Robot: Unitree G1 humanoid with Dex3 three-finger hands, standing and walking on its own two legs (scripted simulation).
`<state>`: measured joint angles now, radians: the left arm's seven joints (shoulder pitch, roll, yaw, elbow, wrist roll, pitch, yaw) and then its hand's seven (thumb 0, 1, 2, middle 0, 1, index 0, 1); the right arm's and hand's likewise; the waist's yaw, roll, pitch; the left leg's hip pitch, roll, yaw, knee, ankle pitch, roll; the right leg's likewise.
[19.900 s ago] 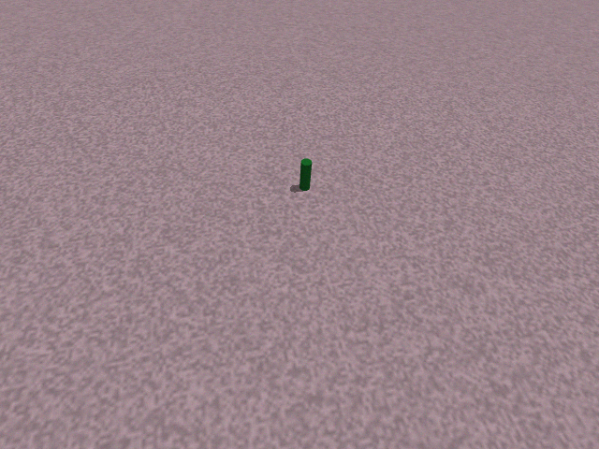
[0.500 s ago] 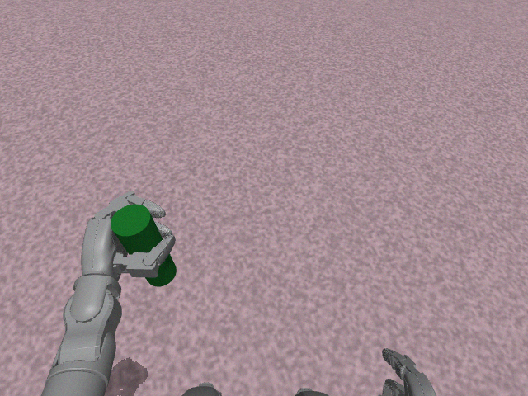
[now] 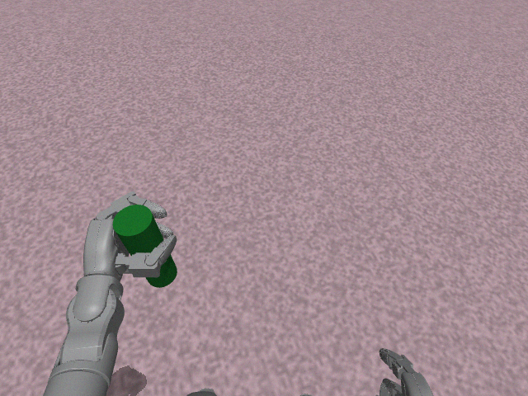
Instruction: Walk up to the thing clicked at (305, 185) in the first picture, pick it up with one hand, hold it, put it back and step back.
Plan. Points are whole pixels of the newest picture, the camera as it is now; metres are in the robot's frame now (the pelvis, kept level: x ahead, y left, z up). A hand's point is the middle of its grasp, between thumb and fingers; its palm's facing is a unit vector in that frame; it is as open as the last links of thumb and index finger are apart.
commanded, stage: hold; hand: left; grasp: from the side
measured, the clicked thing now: (149, 250) +0.33 +0.18 +0.02
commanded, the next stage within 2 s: crouch in 1.76 s
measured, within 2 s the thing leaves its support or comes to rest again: neither
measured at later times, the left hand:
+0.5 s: hand (152, 242) +0.32 +0.16 +0.05, palm faces +0.09 -1.00 -0.02, open 7.1 cm
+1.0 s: hand (153, 241) +0.32 +0.16 +0.05, palm faces +0.10 -1.00 +0.00, open 7.1 cm
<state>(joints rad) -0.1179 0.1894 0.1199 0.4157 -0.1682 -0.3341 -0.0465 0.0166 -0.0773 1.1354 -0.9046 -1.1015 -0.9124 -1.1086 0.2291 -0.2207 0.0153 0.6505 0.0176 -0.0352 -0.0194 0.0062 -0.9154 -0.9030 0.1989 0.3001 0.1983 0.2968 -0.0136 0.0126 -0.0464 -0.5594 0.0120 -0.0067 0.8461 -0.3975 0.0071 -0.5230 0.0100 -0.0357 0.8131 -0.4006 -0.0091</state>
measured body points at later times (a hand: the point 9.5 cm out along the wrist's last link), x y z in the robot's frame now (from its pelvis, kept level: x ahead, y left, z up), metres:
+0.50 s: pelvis +0.00 +0.00 +0.00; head +0.04 +0.00 +0.45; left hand +0.31 +0.22 +0.06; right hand +0.13 -0.24 -0.11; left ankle +0.02 +0.11 -0.70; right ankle +0.01 -0.12 -0.70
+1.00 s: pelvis +0.00 -0.01 +0.00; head +0.04 +0.00 +0.45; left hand +0.31 +0.22 +0.06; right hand +0.14 -0.25 -0.11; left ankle +0.02 +0.11 -0.70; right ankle +0.01 -0.12 -0.70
